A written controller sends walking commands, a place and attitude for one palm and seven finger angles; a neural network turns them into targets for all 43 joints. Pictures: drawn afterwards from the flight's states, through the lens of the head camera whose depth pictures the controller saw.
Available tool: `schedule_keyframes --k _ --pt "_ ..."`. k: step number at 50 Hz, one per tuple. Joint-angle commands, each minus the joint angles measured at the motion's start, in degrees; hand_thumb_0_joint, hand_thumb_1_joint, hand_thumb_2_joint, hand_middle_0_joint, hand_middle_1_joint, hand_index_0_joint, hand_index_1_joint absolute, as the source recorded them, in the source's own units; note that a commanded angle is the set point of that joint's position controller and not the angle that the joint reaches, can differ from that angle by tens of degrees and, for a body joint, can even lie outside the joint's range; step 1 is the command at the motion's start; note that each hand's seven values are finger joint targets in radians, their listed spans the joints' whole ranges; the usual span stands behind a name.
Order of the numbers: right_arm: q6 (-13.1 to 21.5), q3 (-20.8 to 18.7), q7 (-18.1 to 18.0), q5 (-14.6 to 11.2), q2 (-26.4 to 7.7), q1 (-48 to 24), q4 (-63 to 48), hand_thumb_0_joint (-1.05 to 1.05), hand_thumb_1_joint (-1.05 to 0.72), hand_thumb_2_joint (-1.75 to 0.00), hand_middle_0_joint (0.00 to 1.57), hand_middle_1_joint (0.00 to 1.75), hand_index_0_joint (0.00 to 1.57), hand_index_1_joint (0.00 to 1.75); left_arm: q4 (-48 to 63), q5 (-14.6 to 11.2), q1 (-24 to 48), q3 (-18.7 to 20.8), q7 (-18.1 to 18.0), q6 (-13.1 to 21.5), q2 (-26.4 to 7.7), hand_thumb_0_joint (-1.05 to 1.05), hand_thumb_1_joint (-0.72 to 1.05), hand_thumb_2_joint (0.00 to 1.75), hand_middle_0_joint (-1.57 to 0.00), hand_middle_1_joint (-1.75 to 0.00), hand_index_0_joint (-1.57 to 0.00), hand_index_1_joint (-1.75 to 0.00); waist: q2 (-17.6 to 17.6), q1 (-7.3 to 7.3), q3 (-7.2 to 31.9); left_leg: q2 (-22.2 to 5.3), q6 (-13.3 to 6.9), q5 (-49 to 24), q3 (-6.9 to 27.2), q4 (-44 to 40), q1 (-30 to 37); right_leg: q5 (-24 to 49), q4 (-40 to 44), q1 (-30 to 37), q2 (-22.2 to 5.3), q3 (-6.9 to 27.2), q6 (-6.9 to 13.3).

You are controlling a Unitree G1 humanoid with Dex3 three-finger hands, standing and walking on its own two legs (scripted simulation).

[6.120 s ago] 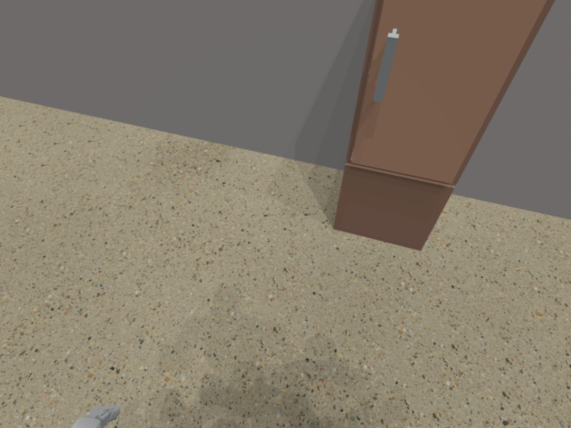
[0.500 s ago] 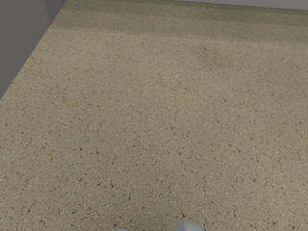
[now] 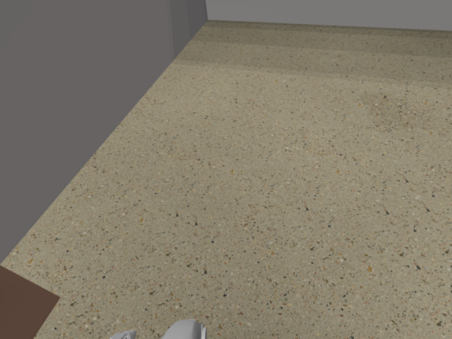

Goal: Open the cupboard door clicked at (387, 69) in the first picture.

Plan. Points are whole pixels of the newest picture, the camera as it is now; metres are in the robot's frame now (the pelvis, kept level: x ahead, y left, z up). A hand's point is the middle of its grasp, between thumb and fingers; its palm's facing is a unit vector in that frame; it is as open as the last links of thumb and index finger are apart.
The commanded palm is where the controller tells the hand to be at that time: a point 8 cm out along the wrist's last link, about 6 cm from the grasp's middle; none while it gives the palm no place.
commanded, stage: turn to face it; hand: left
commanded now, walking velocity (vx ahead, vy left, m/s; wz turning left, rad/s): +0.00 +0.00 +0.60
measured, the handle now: out of the picture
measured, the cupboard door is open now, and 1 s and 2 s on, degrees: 0 0 0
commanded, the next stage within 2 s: take the last steps up to it in 1.94 s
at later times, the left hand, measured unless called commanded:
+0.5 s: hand out of the picture -0.01 +0.27 -0.17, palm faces +0.33 -0.91 -0.27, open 7.3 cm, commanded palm none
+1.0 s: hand out of the picture -0.03 +0.19 -0.15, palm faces +0.55 -0.78 -0.28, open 7.3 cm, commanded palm none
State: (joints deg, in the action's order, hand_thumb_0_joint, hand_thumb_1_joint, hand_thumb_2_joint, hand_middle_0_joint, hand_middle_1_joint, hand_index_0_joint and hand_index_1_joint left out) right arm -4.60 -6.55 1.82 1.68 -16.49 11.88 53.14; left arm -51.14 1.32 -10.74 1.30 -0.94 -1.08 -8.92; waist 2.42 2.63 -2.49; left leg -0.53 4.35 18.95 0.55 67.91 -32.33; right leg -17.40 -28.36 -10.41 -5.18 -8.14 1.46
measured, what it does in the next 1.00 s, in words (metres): steps on the spot, turning left: left foot, then right foot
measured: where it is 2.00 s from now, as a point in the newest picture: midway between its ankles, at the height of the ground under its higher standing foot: outside the picture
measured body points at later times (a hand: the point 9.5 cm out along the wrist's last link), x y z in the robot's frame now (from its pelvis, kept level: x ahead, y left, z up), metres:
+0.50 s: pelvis +0.00 +0.04 -0.01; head +0.03 +0.06 +0.44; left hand -0.03 +0.31 -0.15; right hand +0.18 -0.18 -0.14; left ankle -0.03 +0.14 -0.74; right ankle +0.03 -0.12 -0.67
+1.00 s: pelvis +0.01 -0.01 +0.00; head +0.06 -0.02 +0.45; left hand -0.06 +0.23 -0.13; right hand +0.21 -0.20 -0.16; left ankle -0.09 +0.11 -0.66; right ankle +0.06 -0.10 -0.74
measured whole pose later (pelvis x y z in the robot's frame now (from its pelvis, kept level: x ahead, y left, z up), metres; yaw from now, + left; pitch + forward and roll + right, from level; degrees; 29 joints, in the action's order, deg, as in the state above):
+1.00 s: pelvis +0.01 -0.01 +0.00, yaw +37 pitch -1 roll +2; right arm -5.6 -5.5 2.1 1.3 -15.9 11.6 54.5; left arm -50.0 1.6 -12.6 1.0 -0.9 -0.7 -9.8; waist 2.0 1.8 -4.6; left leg -2.3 5.0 21.8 -0.5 63.0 -27.7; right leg -17.5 -28.8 -10.3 -7.5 -13.3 0.5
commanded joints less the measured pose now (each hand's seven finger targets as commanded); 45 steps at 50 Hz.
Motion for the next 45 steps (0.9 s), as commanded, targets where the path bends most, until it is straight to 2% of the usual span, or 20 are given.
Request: schedule_keyframes --k 1,9,11,12,13,14,15,16,18,21,30,33,34,35,36,37,38,40,42,45 --pt "0.90 0.27 -0.06 -0.30 -2.22 -3.76 -4.42 0.00 -0.90 -0.90 0.20 0.30 0.20 0.30 3.31 -0.08 -2.99 3.44 -1.14 1.81 -11.95 0.00 0.90 0.90 -0.20 -0.30 -0.20 -0.30 -11.46 -3.34 -0.18 -2.22 1.27 1.24 -1.39 -2.68 -4.06 19.66 9.66 5.36 -13.62 6.41 4.19" --pt "2.08 1.91 -0.03 -0.93 -0.96 -7.99 -6.15 0.00 -0.90 -0.90 0.20 0.30 0.20 0.30 1.89 0.55 -5.89 4.47 -0.95 1.06 -14.99 0.00 0.90 0.90 -0.20 -0.30 -0.20 -0.30 -15.71 -5.69 3.75 -1.98 -0.60 6.52 -6.55 -24.15 6.17 33.12 3.32 9.21 -16.72 2.75 5.20" --pt "2.49 1.93 -0.22 -0.95 -1.22 -5.96 -5.95 0.00 -0.90 -0.90 0.20 0.30 0.20 0.30 1.71 0.40 -5.87 4.75 -0.76 0.81 -15.62 0.00 0.90 0.90 -0.20 -0.30 -0.20 -0.30 -15.69 -4.92 5.70 -0.88 -1.45 3.24 -8.29 -31.28 10.61 34.69 -0.14 9.38 -16.29 0.55 3.80" --pt "2.78 1.73 -0.32 -0.81 -2.23 -3.69 -5.55 0.00 -0.90 -0.90 0.20 0.30 0.20 0.30 1.54 0.04 -5.26 4.88 -0.65 0.75 -15.71 0.00 0.90 0.90 -0.20 -0.30 -0.20 -0.30 -14.82 -3.41 7.28 -0.68 -2.00 -2.00 -8.43 -37.25 15.13 33.74 -3.88 8.36 -15.61 -1.26 2.22" --pt "3.20 1.07 -0.38 -0.60 -4.41 0.29 -4.55 0.00 -0.90 -0.90 0.20 0.30 0.20 0.30 1.84 -0.47 -4.77 4.84 -0.44 0.61 -15.35 0.00 0.90 0.90 -0.20 -0.30 -0.20 -0.30 -10.47 -1.04 9.56 -1.52 -3.08 -11.27 -6.64 -43.89 24.08 30.21 -11.73 3.32 -14.40 -3.16 -0.27" --pt "3.83 -0.47 -0.72 -0.30 -10.67 3.99 -4.23 0.00 -0.90 -0.90 0.20 0.30 0.20 0.30 3.49 -0.82 -4.52 4.49 -0.08 0.55 -12.50 0.00 0.90 0.90 -0.20 -0.30 -0.20 -0.30 4.64 1.12 12.85 -13.53 -8.36 -28.41 9.01 -46.38 36.74 10.07 -24.83 -11.53 -8.13 -4.70 -4.47" --pt "3.68 -1.50 -1.21 -0.92 -15.10 7.51 -3.26 0.00 -0.90 -0.90 0.20 0.30 0.20 0.30 6.18 -0.81 -1.11 3.06 0.05 0.34 -9.41 0.00 0.90 0.90 -0.20 -0.30 -0.20 -0.30 15.53 2.94 12.53 -24.60 -16.30 -54.57 21.64 -45.06 40.39 -21.84 -34.65 -24.36 -2.54 -0.88 -7.21" --pt "3.26 -1.07 -1.38 -0.95 -13.88 8.70 -2.01 0.00 -0.90 -0.90 0.20 0.30 0.20 0.30 6.63 -0.35 0.70 3.45 -0.36 -0.44 -11.11 0.00 0.90 0.90 -0.20 -0.30 -0.20 -0.30 8.22 2.90 12.06 -25.28 -18.39 -50.35 16.38 -43.65 37.45 -20.89 -38.54 -23.92 -3.64 4.14 -6.29" --pt "3.59 -0.27 -2.34 -0.44 -10.48 2.46 -3.30 0.00 -0.90 -0.90 0.20 0.30 0.20 0.30 5.13 -0.42 2.25 3.88 -0.27 -0.70 -10.21 0.00 0.90 0.90 -0.20 -0.30 -0.20 -0.30 10.12 0.99 6.28 -18.74 -15.83 -39.67 13.74 -45.36 29.72 -13.52 -39.66 -24.99 -3.75 6.10 -6.76" --pt "3.88 0.75 -2.27 -0.42 -8.43 -3.61 -5.33 0.00 -0.90 -0.90 0.20 0.30 0.20 0.30 3.53 -0.45 -0.54 4.01 0.47 -0.78 -10.50 0.00 0.90 0.90 -0.20 -0.30 -0.20 -0.30 6.20 -1.90 3.75 -13.03 -12.69 -33.32 8.78 -46.63 23.35 -6.90 -36.99 -20.38 -2.12 6.33 -7.12" --pt "3.13 -0.25 -1.87 -0.08 -9.04 -2.59 -5.45 0.00 -0.90 -0.90 0.20 0.30 0.20 0.30 5.76 -0.88 1.58 3.49 0.04 -0.35 -9.28 0.00 0.90 0.90 -0.20 -0.30 -0.20 -0.30 8.21 -1.16 4.59 -11.00 -13.44 -27.31 16.27 -45.15 20.17 -7.26 -16.24 -10.94 2.57 5.96 -6.79" --pt "2.92 -0.56 -1.75 -0.47 -8.63 -4.31 -6.28 0.00 -0.90 -0.90 0.20 0.30 0.20 0.30 4.93 -1.05 -3.39 3.79 -0.20 0.56 -9.92 0.00 0.90 0.90 -0.20 -0.30 -0.20 -0.30 6.57 -3.90 6.39 -8.45 -10.95 -25.72 16.79 -39.72 15.63 2.51 -1.61 -0.47 3.68 4.91 -6.33" --pt "3.05 -0.37 -1.55 -0.92 -6.77 -3.67 -6.47 0.00 -0.90 -0.90 0.20 0.30 0.20 0.30 4.61 -0.74 -5.53 4.16 -0.44 1.35 -12.39 0.00 0.90 0.90 -0.20 -0.30 -0.20 -0.30 1.02 -4.94 7.79 -5.36 -8.04 -18.85 15.03 -34.44 10.76 7.51 6.87 7.36 -0.04 8.46 -5.62" --pt "3.16 0.42 -1.27 -1.27 -1.70 -1.42 -7.42 0.00 -0.90 -0.90 0.20 0.30 0.20 0.30 4.71 0.33 -6.79 5.33 -1.07 2.12 -18.19 0.00 0.90 0.90 -0.20 -0.30 -0.20 -0.30 -17.35 -5.25 9.56 3.21 -2.71 5.07 5.04 -20.62 -0.83 14.27 12.02 16.11 -16.80 24.27 -0.72" --pt "2.95 0.18 -1.52 -0.72 -3.14 -2.59 -8.47 0.00 -0.90 -0.90 0.20 0.30 0.20 0.30 5.17 0.00 -6.62 5.19 -1.16 1.63 -20.27 0.00 0.90 0.90 -0.20 -0.30 -0.20 -0.30 -19.78 -5.48 8.97 3.53 -1.65 17.42 3.65 -8.83 -2.60 21.67 11.24 9.69 -24.94 29.35 4.90" --pt "2.36 -0.28 -1.40 -0.52 -4.58 -2.66 -7.59 0.00 -0.90 -0.90 0.20 0.30 0.20 0.30 5.58 -0.11 -4.04 4.79 -1.28 1.63 -17.13 0.00 0.90 0.90 -0.20 -0.30 -0.20 -0.30 -14.60 -4.37 6.73 1.38 -2.14 13.92 6.07 -1.62 -1.45 17.16 11.46 4.53 -22.13 24.25 6.23" --pt "1.94 -0.49 -1.02 -0.36 -4.18 -1.87 -6.07 0.00 -0.90 -0.90 0.20 0.30 0.20 0.30 6.19 -0.19 -0.41 4.39 -1.29 1.74 -15.14 0.00 0.90 0.90 -0.20 -0.30 -0.20 -0.30 -16.80 -2.83 3.99 0.22 -1.90 10.79 5.72 1.47 -1.71 13.16 12.45 1.22 -19.31 21.12 4.95" --pt "1.47 -0.28 -0.28 -0.19 -3.51 -0.52 -4.13 0.00 -0.90 -0.90 0.20 0.30 0.20 0.30 7.17 -0.28 3.38 3.25 -1.03 1.57 -12.17 0.00 0.90 0.90 -0.20 -0.30 -0.20 -0.30 -12.16 -0.82 0.03 -0.91 -0.87 3.55 2.89 4.53 -1.74 15.26 10.55 -0.41 -13.79 11.76 2.84" --pt "1.35 0.23 0.02 -0.36 -2.73 -0.11 -3.63 0.00 -0.90 -0.90 0.20 0.30 0.20 0.30 6.58 -0.26 0.79 2.95 -0.96 1.96 -11.69 0.00 0.90 0.90 -0.20 -0.30 -0.20 -0.30 -12.53 -1.44 1.33 -0.79 -0.07 1.44 1.15 3.41 -2.06 21.81 9.12 2.87 -12.37 7.37 2.49" --pt "0.95 0.45 0.08 -0.46 -2.37 -2.01 -3.67 0.00 -0.90 -0.90 0.20 0.30 0.20 0.30 5.24 -0.14 -2.46 3.20 -1.15 1.91 -12.34 0.00 0.90 0.90 -0.20 -0.30 -0.20 -0.30 -12.99 -2.83 1.38 -1.65 0.74 1.45 -0.32 -0.19 -1.93 23.24 9.18 5.67 -13.54 5.01 3.23"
